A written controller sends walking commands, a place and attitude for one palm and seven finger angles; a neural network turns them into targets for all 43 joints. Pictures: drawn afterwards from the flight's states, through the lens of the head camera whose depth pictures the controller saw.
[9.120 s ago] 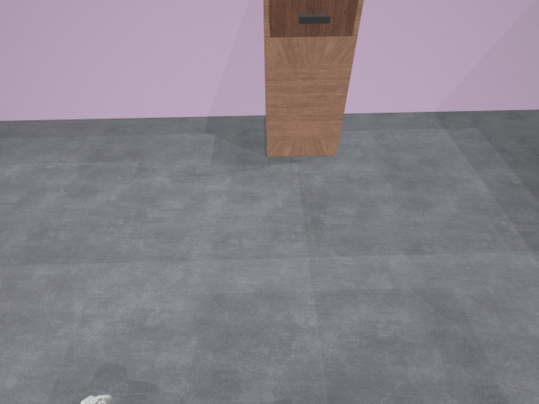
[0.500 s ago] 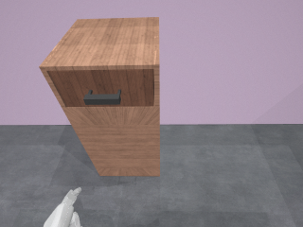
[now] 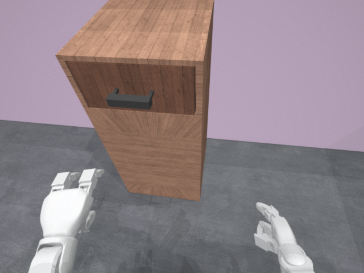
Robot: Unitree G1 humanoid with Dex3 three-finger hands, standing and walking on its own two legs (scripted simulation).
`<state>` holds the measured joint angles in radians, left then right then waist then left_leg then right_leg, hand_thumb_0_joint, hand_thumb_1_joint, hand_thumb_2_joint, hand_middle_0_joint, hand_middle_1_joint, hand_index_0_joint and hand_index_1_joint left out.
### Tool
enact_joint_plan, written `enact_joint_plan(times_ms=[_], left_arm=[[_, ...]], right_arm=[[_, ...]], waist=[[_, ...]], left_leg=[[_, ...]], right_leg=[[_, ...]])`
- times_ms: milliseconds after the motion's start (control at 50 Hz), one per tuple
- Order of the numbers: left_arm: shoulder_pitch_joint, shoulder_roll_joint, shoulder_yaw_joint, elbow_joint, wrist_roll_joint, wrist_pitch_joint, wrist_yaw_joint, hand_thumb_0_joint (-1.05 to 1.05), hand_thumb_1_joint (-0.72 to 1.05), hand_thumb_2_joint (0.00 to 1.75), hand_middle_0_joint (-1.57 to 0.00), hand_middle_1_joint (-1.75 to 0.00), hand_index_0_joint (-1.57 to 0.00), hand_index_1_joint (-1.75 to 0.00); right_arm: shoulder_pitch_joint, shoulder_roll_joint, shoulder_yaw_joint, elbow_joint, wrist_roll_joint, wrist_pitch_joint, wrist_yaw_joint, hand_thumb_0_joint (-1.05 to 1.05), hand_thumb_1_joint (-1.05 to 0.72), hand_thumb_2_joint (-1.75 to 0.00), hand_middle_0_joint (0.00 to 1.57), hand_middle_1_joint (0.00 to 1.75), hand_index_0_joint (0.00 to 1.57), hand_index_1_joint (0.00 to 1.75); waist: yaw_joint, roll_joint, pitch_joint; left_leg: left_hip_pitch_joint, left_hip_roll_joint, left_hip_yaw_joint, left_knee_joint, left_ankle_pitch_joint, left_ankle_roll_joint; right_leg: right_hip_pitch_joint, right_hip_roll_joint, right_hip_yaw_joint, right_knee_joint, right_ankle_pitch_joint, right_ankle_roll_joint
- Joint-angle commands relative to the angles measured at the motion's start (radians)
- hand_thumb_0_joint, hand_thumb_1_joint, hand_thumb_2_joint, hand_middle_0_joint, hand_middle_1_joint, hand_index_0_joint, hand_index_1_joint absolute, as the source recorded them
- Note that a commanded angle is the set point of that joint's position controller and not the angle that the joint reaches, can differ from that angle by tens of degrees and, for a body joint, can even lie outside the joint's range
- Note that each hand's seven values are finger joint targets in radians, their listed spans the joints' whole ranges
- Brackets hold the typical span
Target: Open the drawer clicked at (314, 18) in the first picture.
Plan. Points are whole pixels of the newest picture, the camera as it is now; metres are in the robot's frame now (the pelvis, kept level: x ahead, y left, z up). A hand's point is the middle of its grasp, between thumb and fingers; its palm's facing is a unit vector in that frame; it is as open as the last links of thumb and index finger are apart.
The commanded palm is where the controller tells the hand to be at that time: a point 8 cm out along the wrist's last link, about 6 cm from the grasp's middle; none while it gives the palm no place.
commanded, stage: raise the hand with hooked fingers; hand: left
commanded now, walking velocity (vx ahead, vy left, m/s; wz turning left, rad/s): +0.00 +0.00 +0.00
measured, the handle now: (131, 96) +0.56 +0.25 +0.04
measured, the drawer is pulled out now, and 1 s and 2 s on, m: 0.00 0.00 0.00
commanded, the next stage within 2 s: move the hooked fingers above the handle in 1.22 s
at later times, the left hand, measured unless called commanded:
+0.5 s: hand (79, 166) +0.28 +0.26 +0.10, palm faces +0.10 -0.08 -0.99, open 13.0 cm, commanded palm +0.25 +0.26 +0.16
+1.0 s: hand (62, 135) +0.31 +0.29 +0.16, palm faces +0.04 -0.05 -1.00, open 13.9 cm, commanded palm +0.28 +0.28 +0.21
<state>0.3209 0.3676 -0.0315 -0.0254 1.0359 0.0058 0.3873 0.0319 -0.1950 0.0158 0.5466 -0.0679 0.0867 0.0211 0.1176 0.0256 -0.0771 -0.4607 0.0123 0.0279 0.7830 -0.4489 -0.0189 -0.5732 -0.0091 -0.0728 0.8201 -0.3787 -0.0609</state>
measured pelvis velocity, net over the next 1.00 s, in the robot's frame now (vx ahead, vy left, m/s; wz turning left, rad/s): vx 0.00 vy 0.04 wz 0.00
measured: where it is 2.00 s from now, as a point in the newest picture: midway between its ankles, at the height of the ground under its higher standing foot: outside the picture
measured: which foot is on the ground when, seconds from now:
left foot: down 0.00-1.00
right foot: down 0.00-1.00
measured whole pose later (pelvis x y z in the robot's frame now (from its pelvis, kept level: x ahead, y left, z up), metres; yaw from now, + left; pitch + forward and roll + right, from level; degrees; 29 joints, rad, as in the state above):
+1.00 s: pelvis +0.00 +0.04 +0.04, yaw +0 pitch +0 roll +0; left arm -0.17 0.52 -0.04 0.03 0.90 0.03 -0.07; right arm 0.15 -0.25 0.02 0.62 0.02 0.13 0.01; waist 0.09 0.09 0.00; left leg -0.14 -0.04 0.04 0.39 -0.25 0.04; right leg -0.24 -0.04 -0.05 0.42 -0.18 0.00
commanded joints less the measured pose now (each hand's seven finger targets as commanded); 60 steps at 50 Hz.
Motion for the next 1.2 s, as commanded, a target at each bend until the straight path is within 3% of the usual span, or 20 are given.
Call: enact_joint_plan(times_ms=[0, 80, 120, 220, 260, 320, 500, 580, 620, 700, 800, 880, 900, 960, 1060, 1120, 1180], left_arm=[[-0.034, 0.191, 0.11, -0.192, -0.032, 0.028, -0.051, 0.0, 0.08, 0.55, -0.26, -0.82, -0.26, -0.82], [-0.033, 0.207, 0.142, -0.216, -0.046, 0.009, -0.088, 0.0, -0.01, 0.51, -0.27, -0.88, -0.27, -0.88], [-0.055, 0.225, 0.168, -0.234, -0.051, -0.008, -0.085, 0.0, -0.06, 0.49, -0.27, -0.92, -0.27, -0.92], [-0.165, 0.219, 0.165, -0.264, -0.053, -0.039, -0.057, 0.0, -0.17, 0.44, -0.28, -0.99, -0.28, -0.99], [-0.221, 0.224, 0.16, -0.266, -0.06, -0.035, -0.057, 0.0, -0.22, 0.42, -0.28, -1.02, -0.28, -1.02], [-0.288, 0.224, 0.13, -0.26, -0.059, -0.013, -0.075, 0.0, -0.29, 0.39, -0.29, -1.07, -0.29, -1.07], [-0.491, 0.272, 0.105, -0.215, -0.067, 0.071, -0.199, 0.0, -0.5, 0.3, -0.3, -1.2, -0.3, -1.2], [-0.592, 0.287, 0.091, -0.193, -0.078, 0.089, -0.268, 0.0, -0.5, 0.3, -0.3, -1.2, -0.3, -1.2], [-0.632, 0.294, 0.086, -0.176, -0.086, 0.088, -0.3, 0.0, -0.5, 0.3, -0.3, -1.2, -0.3, -1.2], [-0.738, 0.32, 0.083, -0.182, -0.09, 0.068, -0.349, 0.0, -0.5, 0.3, -0.3, -1.2, -0.3, -1.2], [-0.836, 0.362, 0.106, -0.13, -0.115, 0.043, -0.388, 0.0, -0.5, 0.3, -0.3, -1.2, -0.3, -1.2], [-0.735, 0.324, 0.094, -0.084, -0.135, 0.026, -0.421, 0.0, -0.5, 0.3, -0.3, -1.2, -0.3, -1.2], [-0.723, 0.326, 0.098, -0.092, -0.14, 0.02, -0.425, 0.0, -0.5, 0.3, -0.3, -1.2, -0.3, -1.2], [-0.731, 0.352, 0.13, -0.157, -0.139, -0.015, -0.414, 0.0, -0.5, 0.3, -0.3, -1.2, -0.3, -1.2], [-0.759, 0.399, 0.191, -0.2, -0.139, -0.057, -0.348, 0.0, -0.5, 0.3, -0.3, -1.2, -0.3, -1.2], [-0.767, 0.374, 0.168, -0.161, -0.136, -0.05, -0.315, 0.0, -0.5, 0.3, -0.3, -1.2, -0.3, -1.2], [-0.764, 0.358, 0.147, -0.134, -0.127, -0.025, -0.308, 0.0, -0.5, 0.3, -0.3, -1.2, -0.3, -1.2]], right_arm=[[-0.069, -0.119, -0.037, -0.143, 0.014, -0.036, -0.027, 0.0, -0.9, -0.9, 0.2, 0.3, 0.2, 0.3], [-0.062, -0.122, -0.035, -0.136, 0.02, -0.044, -0.027, 0.0, -0.9, -0.9, 0.2, 0.3, 0.2, 0.3], [-0.05, -0.126, -0.043, -0.129, 0.021, -0.049, -0.03, 0.0, -0.9, -0.9, 0.2, 0.3, 0.2, 0.3], [-0.034, -0.133, -0.07, -0.113, 0.03, -0.067, -0.031, 0.0, -0.9, -0.9, 0.2, 0.3, 0.2, 0.3], [-0.036, -0.14, -0.075, -0.108, 0.036, -0.072, -0.032, 0.0, -0.9, -0.9, 0.2, 0.3, 0.2, 0.3], [-0.033, -0.146, -0.08, -0.095, 0.044, -0.071, -0.034, 0.0, -0.9, -0.9, 0.2, 0.3, 0.2, 0.3], [-0.055, -0.149, -0.055, -0.092, 0.065, -0.038, -0.037, 0.0, -0.9, -0.9, 0.2, 0.3, 0.2, 0.3], [-0.061, -0.148, -0.041, -0.09, 0.07, -0.019, -0.036, 0.0, -0.9, -0.9, 0.2, 0.3, 0.2, 0.3], [-0.054, -0.15, -0.038, -0.087, 0.071, -0.013, -0.035, 0.0, -0.9, -0.9, 0.2, 0.3, 0.2, 0.3], [-0.049, -0.152, -0.031, -0.082, 0.072, -0.006, -0.03, 0.0, -0.9, -0.9, 0.2, 0.3, 0.2, 0.3], [-0.036, -0.157, -0.03, -0.077, 0.077, -0.006, -0.032, 0.0, -0.9, -0.9, 0.2, 0.3, 0.2, 0.3], [-0.021, -0.165, -0.036, -0.085, 0.082, -0.002, -0.018, 0.0, -0.9, -0.9, 0.2, 0.3, 0.2, 0.3], [-0.017, -0.168, -0.039, -0.086, 0.082, 0.0, -0.016, 0.0, -0.9, -0.9, 0.2, 0.3, 0.2, 0.3], [-0.021, -0.171, -0.044, -0.1, 0.078, -0.009, -0.01, 0.0, -0.9, -0.9, 0.2, 0.3, 0.2, 0.3], [-0.006, -0.174, -0.054, -0.084, 0.075, -0.02, -0.011, 0.0, -0.9, -0.9, 0.2, 0.3, 0.2, 0.3], [-0.008, -0.171, -0.056, -0.068, 0.082, -0.022, -0.012, 0.0, -0.9, -0.9, 0.2, 0.3, 0.2, 0.3], [-0.016, -0.171, -0.057, -0.064, 0.086, -0.024, -0.015, 0.0, -0.9, -0.9, 0.2, 0.3, 0.2, 0.3]], waist=[[-0.028, -0.092, -0.18], [-0.007, -0.081, -0.151], [-0.004, -0.082, -0.175], [-0.017, -0.019, -0.196], [-0.028, -0.045, -0.207], [-0.026, -0.006, -0.198], [-0.019, -0.006, -0.151], [-0.026, 0.012, -0.137], [-0.03, 0.003, -0.122], [-0.035, 0.054, -0.139], [-0.037, 0.031, -0.138], [-0.024, 0.007, -0.127], [-0.023, -0.014, -0.126], [-0.013, 0.02, -0.156], [-0.007, 0.033, -0.192], [-0.013, 0.038, -0.16], [-0.013, 0.024, -0.169]], left_leg=[[0.001, -0.062, -0.012, -0.16, 0.304, 0.052], [0.019, -0.055, -0.01, -0.216, 0.332, 0.049], [0.034, -0.055, -0.009, -0.228, 0.343, 0.051], [0.099, -0.058, -0.007, -0.242, 0.371, 0.051], [0.116, -0.058, -0.013, -0.246, 0.388, 0.053], [0.155, -0.055, -0.008, -0.266, 0.416, 0.05], [0.228, -0.042, -0.014, -0.354, 0.487, 0.042], [0.259, -0.037, -0.016, -0.385, 0.509, 0.037], [0.267, -0.035, -0.016, -0.399, 0.509, 0.037], [0.294, -0.028, -0.028, -0.416, 0.538, 0.029], [0.296, -0.03, -0.034, -0.435, 0.527, 0.028], [0.275, -0.026, -0.031, -0.443, 0.546, 0.023], [0.272, -0.025, -0.03, -0.445, 0.543, 0.026], [0.277, -0.025, -0.039, -0.445, 0.534, 0.026], [0.28, -0.033, -0.04, -0.444, 0.529, 0.023], [0.265, -0.038, -0.031, -0.452, 0.483, 0.024], [0.26, -0.042, -0.024, -0.456, 0.458, 0.029]], right_leg=[[0.367, 0.001, 0.204, -0.224, 0.359, 0.027], [0.417, -0.007, 0.187, -0.245, 0.385, 0.026], [0.443, -0.011, 0.183, -0.252, 0.406, 0.029], [0.412, -0.008, 0.142, -0.26, 0.366, 0.023], [0.411, -0.005, 0.133, -0.262, 0.373, 0.024], [0.402, -0.005, 0.106, -0.27, 0.379, 0.021], [0.469, 0.006, 0.066, -0.324, 0.388, 0.016], [0.495, 0.009, 0.057, -0.353, 0.392, 0.015], [0.499, 0.012, 0.053, -0.37, 0.393, 0.015], [0.509, 0.014, 0.044, -0.384, 0.38, 0.01], [0.522, 0.015, 0.038, -0.406, 0.365, 0.009], [0.53, 0.013, 0.033, -0.406, 0.366, 0.009], [0.527, 0.014, 0.032, -0.409, 0.367, 0.011], [0.535, 0.018, 0.039, -0.407, 0.356, 0.009], [0.542, 0.017, 0.046, -0.408, 0.354, 0.008], [0.52, 0.013, 0.046, -0.418, 0.323, 0.009], [0.531, 0.011, 0.05, -0.421, 0.304, 0.01]])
